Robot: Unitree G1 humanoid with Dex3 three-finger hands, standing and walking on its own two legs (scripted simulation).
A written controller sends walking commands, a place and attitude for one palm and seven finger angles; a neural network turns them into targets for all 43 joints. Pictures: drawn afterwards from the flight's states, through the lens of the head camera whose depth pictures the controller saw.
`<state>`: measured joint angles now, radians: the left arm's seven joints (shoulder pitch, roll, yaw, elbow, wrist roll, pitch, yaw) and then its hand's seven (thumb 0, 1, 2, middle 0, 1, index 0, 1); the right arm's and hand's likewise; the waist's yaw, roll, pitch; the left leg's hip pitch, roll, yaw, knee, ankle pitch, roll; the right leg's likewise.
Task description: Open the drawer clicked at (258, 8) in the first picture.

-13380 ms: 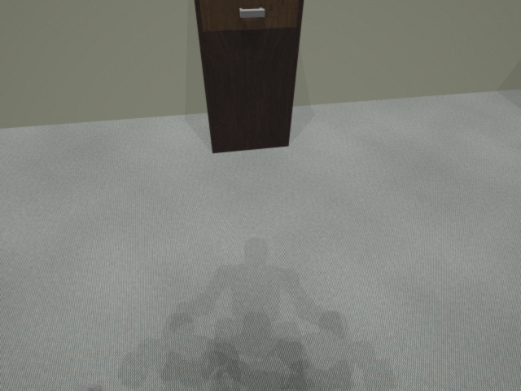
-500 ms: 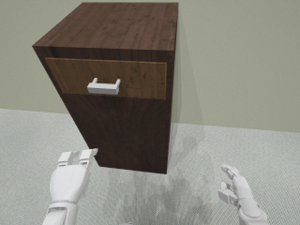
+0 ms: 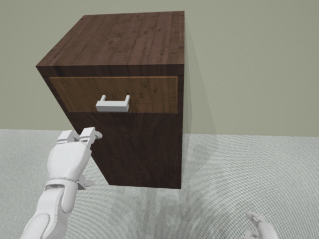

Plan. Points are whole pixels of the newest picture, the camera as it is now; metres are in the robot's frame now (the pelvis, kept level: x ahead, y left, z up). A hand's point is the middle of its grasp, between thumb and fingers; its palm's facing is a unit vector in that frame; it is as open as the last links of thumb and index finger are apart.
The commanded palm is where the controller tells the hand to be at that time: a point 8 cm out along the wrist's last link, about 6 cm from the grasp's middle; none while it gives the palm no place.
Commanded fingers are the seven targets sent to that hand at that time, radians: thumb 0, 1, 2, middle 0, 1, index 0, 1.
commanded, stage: raise the hand with hooked fingers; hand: left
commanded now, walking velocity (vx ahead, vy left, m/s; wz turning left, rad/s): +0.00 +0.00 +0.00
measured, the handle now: (114, 101) +0.53 +0.24 +0.03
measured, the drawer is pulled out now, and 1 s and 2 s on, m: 0.00 0.00 0.00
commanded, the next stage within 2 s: move the hooked fingers above the handle in 0.86 s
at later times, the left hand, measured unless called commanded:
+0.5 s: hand (63, 128) +0.30 +0.26 +0.15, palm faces +0.10 -0.06 -0.99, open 13.8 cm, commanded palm +0.27 +0.25 +0.20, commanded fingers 0.00 -0.50 0.30 -0.30 -1.20 -0.30 -1.20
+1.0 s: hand (66, 132) +0.30 +0.25 +0.14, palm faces +0.10 -0.08 -0.99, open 13.8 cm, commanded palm +0.28 +0.25 +0.20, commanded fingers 0.00 -0.50 0.30 -0.30 -1.20 -0.30 -1.20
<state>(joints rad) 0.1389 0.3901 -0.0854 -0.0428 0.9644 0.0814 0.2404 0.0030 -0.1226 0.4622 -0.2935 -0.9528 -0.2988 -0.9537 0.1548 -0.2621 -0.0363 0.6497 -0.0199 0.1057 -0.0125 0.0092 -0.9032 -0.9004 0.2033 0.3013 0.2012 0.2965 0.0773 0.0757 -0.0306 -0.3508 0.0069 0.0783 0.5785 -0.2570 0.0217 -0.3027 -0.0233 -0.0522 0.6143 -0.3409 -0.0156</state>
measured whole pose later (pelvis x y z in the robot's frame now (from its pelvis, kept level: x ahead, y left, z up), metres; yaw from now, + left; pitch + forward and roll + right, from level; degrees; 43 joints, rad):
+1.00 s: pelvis -0.01 +0.00 +0.01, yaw +1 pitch -1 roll +0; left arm -0.15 0.52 -0.04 0.01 0.86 0.06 -0.02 0.00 -0.50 0.30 -0.32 -1.20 -0.32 -1.20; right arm 0.10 -0.27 0.00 0.66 0.03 0.13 -0.01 0.01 -0.90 -0.90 0.20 0.30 0.20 0.30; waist 0.09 0.10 0.01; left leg -0.23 0.00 0.06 0.41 -0.16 0.03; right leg -0.17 -0.02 -0.07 0.43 -0.24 -0.01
